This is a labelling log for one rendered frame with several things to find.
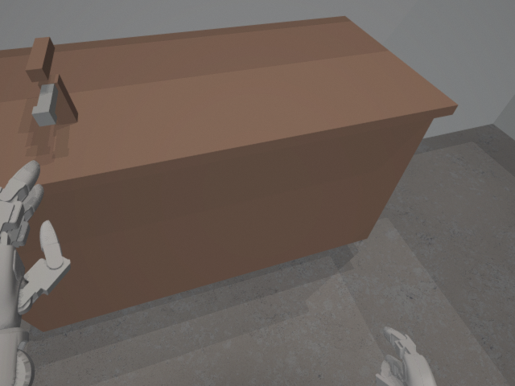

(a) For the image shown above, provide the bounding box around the left robot hand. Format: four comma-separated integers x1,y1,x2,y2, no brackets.
0,160,71,330

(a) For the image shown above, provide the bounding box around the right robot hand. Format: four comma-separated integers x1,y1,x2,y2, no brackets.
376,326,437,386

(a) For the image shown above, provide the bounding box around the left robot forearm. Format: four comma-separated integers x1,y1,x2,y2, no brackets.
0,327,35,386

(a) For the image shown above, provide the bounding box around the counter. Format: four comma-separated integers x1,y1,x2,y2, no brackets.
0,16,458,332

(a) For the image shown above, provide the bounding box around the tap lever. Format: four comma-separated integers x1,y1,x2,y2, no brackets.
32,84,58,127

